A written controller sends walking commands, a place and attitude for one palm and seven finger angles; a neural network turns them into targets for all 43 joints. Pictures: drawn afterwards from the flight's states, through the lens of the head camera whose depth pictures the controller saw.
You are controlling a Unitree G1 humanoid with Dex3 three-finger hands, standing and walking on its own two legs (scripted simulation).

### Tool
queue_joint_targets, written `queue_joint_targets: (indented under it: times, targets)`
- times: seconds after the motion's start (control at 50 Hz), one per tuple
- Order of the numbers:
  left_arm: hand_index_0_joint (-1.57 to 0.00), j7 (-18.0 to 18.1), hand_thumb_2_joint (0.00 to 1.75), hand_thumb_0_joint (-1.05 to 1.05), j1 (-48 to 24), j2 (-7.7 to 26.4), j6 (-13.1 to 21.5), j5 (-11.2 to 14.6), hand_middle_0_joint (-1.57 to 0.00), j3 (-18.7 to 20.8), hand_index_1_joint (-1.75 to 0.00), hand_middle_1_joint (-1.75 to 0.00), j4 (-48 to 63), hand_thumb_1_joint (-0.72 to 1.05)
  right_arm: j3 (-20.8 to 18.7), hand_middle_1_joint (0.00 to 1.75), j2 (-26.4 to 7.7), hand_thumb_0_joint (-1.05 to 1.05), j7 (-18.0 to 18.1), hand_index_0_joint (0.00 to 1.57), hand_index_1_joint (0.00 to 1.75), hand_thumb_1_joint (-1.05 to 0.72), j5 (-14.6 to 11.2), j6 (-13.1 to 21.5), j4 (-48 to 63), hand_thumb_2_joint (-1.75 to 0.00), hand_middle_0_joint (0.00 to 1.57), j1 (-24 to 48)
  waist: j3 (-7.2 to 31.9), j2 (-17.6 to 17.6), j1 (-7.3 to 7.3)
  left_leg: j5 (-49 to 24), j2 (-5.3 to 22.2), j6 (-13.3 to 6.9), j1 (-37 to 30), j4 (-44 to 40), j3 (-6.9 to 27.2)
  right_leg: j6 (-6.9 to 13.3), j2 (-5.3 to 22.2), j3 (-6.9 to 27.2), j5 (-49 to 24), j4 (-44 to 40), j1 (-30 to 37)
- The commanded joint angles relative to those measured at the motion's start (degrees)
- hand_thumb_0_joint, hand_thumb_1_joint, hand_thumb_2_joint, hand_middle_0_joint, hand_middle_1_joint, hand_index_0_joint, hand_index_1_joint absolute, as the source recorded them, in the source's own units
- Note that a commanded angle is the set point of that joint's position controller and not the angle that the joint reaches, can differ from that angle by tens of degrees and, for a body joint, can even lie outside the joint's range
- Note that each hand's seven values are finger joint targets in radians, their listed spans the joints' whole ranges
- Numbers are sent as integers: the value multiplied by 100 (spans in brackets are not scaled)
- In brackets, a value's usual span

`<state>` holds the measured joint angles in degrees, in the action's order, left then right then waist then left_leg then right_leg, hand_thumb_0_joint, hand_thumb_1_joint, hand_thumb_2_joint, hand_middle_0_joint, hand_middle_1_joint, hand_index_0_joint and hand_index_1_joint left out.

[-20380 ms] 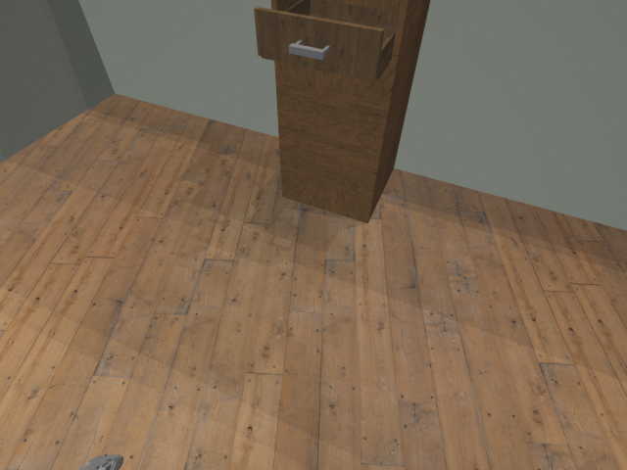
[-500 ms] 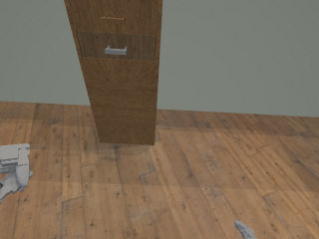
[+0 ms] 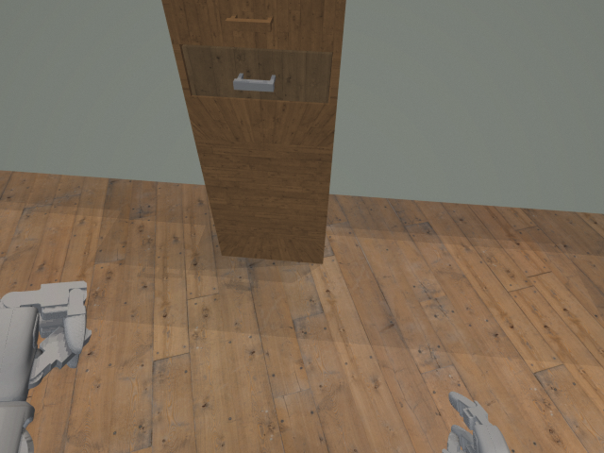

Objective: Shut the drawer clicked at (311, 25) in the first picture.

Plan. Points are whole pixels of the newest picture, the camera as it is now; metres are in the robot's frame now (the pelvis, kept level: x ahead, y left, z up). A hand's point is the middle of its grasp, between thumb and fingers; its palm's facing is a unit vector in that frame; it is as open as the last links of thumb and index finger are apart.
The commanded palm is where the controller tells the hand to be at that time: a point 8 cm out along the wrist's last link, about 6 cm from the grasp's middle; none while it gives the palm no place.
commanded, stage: let the arm hang, fingers relaxed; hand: left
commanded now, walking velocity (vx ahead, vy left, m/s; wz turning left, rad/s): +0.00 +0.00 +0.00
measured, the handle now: (255, 81) +0.97 +0.19 +0.04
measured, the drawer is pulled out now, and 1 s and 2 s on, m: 0.00 0.00 0.00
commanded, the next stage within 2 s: look to check the result in 1.06 s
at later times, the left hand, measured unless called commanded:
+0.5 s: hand out of the picture -0.05 +0.21 -0.16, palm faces +0.04 -0.95 -0.30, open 4.8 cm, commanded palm none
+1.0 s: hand out of the picture +0.09 +0.21 -0.14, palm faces +0.01 -0.96 -0.30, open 7.3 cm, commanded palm none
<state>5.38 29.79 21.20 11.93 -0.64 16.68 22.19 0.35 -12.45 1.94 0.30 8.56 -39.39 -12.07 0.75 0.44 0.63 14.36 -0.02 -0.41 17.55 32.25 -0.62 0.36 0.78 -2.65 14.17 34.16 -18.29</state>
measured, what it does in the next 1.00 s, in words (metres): stands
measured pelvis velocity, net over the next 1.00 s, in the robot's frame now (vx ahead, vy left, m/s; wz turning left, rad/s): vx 0.00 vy -0.01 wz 0.02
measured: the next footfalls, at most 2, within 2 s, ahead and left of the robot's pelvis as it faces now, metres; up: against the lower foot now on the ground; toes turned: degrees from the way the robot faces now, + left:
none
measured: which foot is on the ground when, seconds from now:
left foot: down 0.00-1.00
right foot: down 0.00-1.00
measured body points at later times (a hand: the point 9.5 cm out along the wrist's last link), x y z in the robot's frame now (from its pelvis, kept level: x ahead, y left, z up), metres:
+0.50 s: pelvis -0.02 -0.01 +0.01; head +0.01 -0.02 +0.46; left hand -0.05 +0.26 -0.14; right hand -0.03 -0.27 -0.15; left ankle +0.03 +0.11 -0.73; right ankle +0.02 -0.12 -0.73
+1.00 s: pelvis +0.00 -0.01 +0.01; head +0.01 -0.03 +0.46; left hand +0.09 +0.26 -0.12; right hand +0.05 -0.28 -0.14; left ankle +0.03 +0.11 -0.73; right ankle +0.02 -0.12 -0.73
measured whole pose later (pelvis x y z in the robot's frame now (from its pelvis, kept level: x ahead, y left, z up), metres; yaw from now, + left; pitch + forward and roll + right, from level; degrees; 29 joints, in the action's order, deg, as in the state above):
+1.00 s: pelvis +0.00 -0.01 +0.01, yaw +1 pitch -2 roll +0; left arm 0.1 5.5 14.6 0.8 -0.8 1.3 -63.4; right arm -0.9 -14.9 0.1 1.1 0.2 -64.0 -9.0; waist -2.9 1.7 -0.8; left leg 8.8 0.3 0.8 10.7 21.5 0.8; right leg 1.3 -0.9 -0.2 10.7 23.1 -10.4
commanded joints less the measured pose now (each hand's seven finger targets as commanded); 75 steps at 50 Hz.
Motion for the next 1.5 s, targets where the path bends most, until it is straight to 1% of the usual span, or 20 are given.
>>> queue_joint_targets:
  times: [0.0,0.02,0.04,0.06,0.08,0.1,0.12,0.18,0.2,0.24,0.28,0.4,0.54,0.66,0.74,0.8,0.9,0.96,1.1,1.48]
  targets:
    - [-128,-481,90,0,-778,-132,-1162,-126,-128,-1060,-147,-147,-3269,90,-395,30,-1168,0,-201,20,30,-90,50,-369,-15,-90,20,241,468,-92,-138,-2640,1203,-601,211,-659,1325,-20,98,314,453,641,102]
    - [-124,-484,90,0,-833,-77,-1144,-112,-124,-1072,-143,-143,-3635,90,-346,30,-1199,0,-189,20,30,-90,79,-415,-34,-90,20,284,535,-360,-72,-2300,1166,-639,285,-685,1385,-5,104,359,470,421,308]
    - [-120,-484,90,0,-889,35,-1119,-125,-120,-1078,-138,-138,-4052,90,-321,30,-1196,0,-184,20,30,-90,96,-454,-93,-90,20,352,578,-574,10,-2073,958,-540,335,-590,1216,40,193,436,-195,-10,636]
    - [-116,-489,90,0,-1042,208,-1107,-141,-116,-1093,-134,-134,-4461,90,-319,30,-1169,0,-199,20,30,-90,91,-488,-182,-90,20,360,526,-644,6,-1766,639,-341,298,-470,913,134,372,622,-843,-304,762]
    - [-112,-488,90,0,-1259,321,-1099,-136,-112,-1134,-130,-130,-4863,90,-325,30,-1146,0,-196,20,30,-90,84,-559,-292,-90,20,384,498,-923,-50,-1397,412,-206,110,-329,635,224,531,839,-1183,-536,676]
    - [-108,-484,90,0,-1503,413,-1092,-128,-108,-1169,-125,-125,-5229,90,-337,30,-1142,0,-204,20,30,-90,73,-637,-403,-90,20,368,423,-928,-131,-970,268,-148,-62,-257,517,342,681,978,-1040,-751,477]
    - [-104,-485,90,0,-1717,399,-1105,-101,-104,-1239,-121,-121,-5593,90,-309,30,-1058,0,-208,20,30,-90,89,-714,-562,-90,20,376,189,-554,-187,-635,195,-120,-222,-302,456,412,779,1098,-688,-975,170]
    - [-92,-478,90,0,-1975,346,-1137,-58,-92,-1394,-108,-108,-6475,90,-228,30,-963,0,-207,20,30,-90,130,-838,-935,-90,20,338,-113,364,-212,-56,308,-118,-338,-840,606,348,521,1036,549,-1258,-47]
    - [-88,-474,90,0,-1904,375,-1136,-55,-88,-1405,-104,-104,-6711,90,-231,30,-1014,0,-203,20,30,-90,119,-849,-1029,-90,20,327,-121,451,-161,79,397,-138,-246,-1033,718,302,425,951,654,-1282,129]
    - [-80,-477,90,0,-1766,273,-1129,-39,-80,-1424,-95,-95,-7187,90,-217,30,-962,0,-178,20,30,-90,113,-851,-1255,-90,20,247,-97,364,-107,418,383,-130,-173,-1196,714,294,413,954,774,-1431,333]
    - [-72,-469,90,0,-1644,196,-1111,-43,-72,-1363,-86,-86,-7537,90,-242,30,-893,0,-144,20,30,-90,127,-865,-1469,-90,20,129,-48,573,-99,454,355,-128,-318,-1181,649,339,432,980,807,-1581,337]
    - [-48,-460,90,0,-1693,291,-1105,-10,-48,-1389,-60,-60,-8131,90,-287,30,-931,0,-104,20,30,-90,87,-890,-1969,-90,20,-305,-207,89,-137,280,411,-138,-532,-1156,601,372,461,898,949,-1804,199]
    - [-20,-439,90,0,-1748,361,-1141,-3,-20,-1365,-30,-30,-8423,90,-303,30,-943,0,-89,20,30,-90,106,-884,-2246,-90,20,-430,-444,34,-98,433,451,-158,-396,-1365,660,364,446,834,1069,-1760,224]
    - [-20,-437,90,0,-1887,408,-1146,-18,-20,-1334,-30,-30,-8445,90,-315,30,-976,0,-100,20,30,-90,117,-860,-2307,-90,20,-348,-488,36,-71,612,491,-165,-268,-1556,754,336,426,814,1037,-1673,328]
    - [-20,-431,90,0,-2046,408,-1090,-18,-20,-1337,-30,-30,-8408,90,-314,30,-986,0,-106,20,30,-90,111,-817,-2285,-90,20,-202,-396,-93,-81,35,476,-139,-436,-1452,657,334,485,849,629,-1695,453]
    - [-20,-424,90,0,-2138,436,-1061,-23,-20,-1334,-30,-30,-8375,90,-312,30,-1025,0,-108,20,30,-90,101,-790,-2276,-90,20,-83,-317,97,-76,-392,525,-126,-551,-1439,655,312,490,842,222,-1647,558]
    - [-20,-420,90,0,-2318,471,-1013,-18,-20,-1342,-30,-30,-8338,90,-302,30,-1128,0,-103,20,30,-90,92,-764,-2246,-90,20,125,-146,24,-103,-860,574,-82,-761,-1414,617,275,525,823,-459,-1632,760]
    - [-20,-423,90,0,-2420,471,-1018,-17,-20,-1343,-30,-30,-8324,90,-300,30,-1164,0,-105,20,30,-90,100,-770,-2242,-90,20,232,-196,49,-119,-717,582,-60,-795,-1499,613,259,528,840,-301,-1723,757]
    - [-20,-423,90,0,-2519,607,-979,-20,-20,-1333,-30,-30,-8301,90,-319,30,-1341,0,-109,20,30,-90,84,-769,-2195,-90,20,415,-39,-5,-140,-964,600,-38,-1037,-1464,544,251,556,892,-752,-1794,871]
    - [-20,-439,90,0,-2611,831,-983,6,-20,-1363,-30,-30,-8408,90,-281,30,-1631,0,-99,20,30,-90,71,-765,-2244,-90,20,581,80,4,-145,-1054,690,-17,-1256,-1595,532,246,576,908,-973,-1904,1074]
